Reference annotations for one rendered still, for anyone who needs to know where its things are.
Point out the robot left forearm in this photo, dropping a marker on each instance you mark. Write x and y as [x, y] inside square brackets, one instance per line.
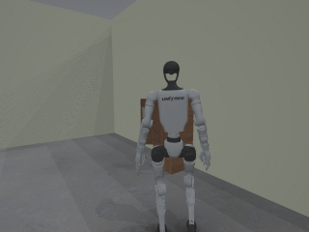
[142, 139]

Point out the right robot hand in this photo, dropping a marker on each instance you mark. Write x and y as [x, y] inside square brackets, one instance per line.
[207, 158]

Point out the cupboard door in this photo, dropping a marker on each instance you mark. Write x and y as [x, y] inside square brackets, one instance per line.
[157, 135]

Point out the right robot foot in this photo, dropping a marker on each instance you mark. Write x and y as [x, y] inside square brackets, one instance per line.
[191, 227]

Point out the right robot upper arm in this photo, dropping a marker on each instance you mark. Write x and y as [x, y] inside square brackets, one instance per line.
[194, 97]

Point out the left robot upper arm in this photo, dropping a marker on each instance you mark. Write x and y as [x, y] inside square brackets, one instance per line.
[149, 109]

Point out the right robot shin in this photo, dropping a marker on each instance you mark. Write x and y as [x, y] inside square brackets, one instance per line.
[190, 200]

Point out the robot right forearm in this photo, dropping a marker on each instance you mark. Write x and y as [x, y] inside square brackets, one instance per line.
[203, 136]

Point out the left robot hand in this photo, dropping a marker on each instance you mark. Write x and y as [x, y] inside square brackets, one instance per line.
[138, 158]

